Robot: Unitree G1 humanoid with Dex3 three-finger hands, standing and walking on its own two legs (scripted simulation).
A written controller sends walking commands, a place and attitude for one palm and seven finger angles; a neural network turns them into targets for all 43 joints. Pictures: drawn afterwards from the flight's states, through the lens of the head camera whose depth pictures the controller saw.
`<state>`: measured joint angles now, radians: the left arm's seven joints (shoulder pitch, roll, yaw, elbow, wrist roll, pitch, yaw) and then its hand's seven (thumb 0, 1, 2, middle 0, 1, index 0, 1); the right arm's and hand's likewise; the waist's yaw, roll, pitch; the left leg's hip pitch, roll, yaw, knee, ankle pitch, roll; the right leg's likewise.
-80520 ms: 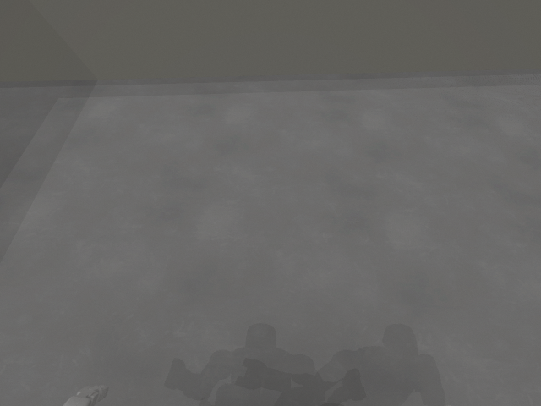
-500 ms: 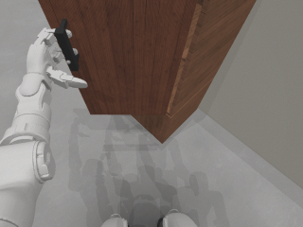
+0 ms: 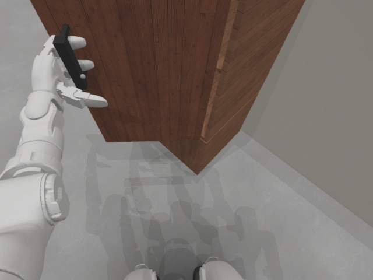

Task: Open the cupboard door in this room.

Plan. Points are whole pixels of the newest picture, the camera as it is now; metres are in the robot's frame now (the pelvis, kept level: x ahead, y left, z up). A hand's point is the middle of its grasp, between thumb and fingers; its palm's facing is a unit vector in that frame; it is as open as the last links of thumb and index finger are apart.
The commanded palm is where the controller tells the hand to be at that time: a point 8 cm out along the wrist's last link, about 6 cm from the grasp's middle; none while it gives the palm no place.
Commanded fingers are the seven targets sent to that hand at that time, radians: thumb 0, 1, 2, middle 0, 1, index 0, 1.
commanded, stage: slide the fingers in behind the handle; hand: left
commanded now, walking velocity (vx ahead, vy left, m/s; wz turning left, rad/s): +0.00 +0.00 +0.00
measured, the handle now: (74, 58) +0.57 +0.20 +0.10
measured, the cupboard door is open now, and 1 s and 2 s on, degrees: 46 46 89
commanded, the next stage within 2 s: close the thumb around the handle in 0.12 s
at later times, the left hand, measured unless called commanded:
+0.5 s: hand (83, 75) +0.52 +0.17 +0.10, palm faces +0.00 -1.00 -0.02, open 11.8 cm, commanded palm +0.49 +0.21 +0.10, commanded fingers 0.00 0.34 0.66 -0.36 -1.29 -0.36 -1.29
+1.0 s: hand (83, 75) +0.52 +0.17 +0.10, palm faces +0.00 -1.00 -0.02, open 5.5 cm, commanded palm +0.49 +0.21 +0.10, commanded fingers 0.00 0.90 0.90 -0.40 -1.35 -0.40 -1.35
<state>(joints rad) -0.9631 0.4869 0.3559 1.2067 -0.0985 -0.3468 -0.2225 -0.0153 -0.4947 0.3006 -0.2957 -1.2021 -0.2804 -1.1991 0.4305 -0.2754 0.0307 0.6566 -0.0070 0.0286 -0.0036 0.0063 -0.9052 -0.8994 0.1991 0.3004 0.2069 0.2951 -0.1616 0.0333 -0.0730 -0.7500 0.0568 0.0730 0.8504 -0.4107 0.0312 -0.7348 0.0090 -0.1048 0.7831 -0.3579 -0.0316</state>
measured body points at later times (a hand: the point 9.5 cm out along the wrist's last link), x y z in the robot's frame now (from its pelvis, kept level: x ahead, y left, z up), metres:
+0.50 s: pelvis +0.00 +0.00 +0.00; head +0.12 +0.01 +0.43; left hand +0.51 +0.23 +0.11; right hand -0.01 -0.26 -0.12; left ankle -0.01 +0.10 -0.70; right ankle +0.00 -0.10 -0.70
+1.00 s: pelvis +0.00 +0.00 +0.00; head +0.12 +0.01 +0.43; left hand +0.51 +0.23 +0.11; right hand -0.01 -0.26 -0.12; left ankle -0.01 +0.10 -0.70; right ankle +0.00 -0.10 -0.70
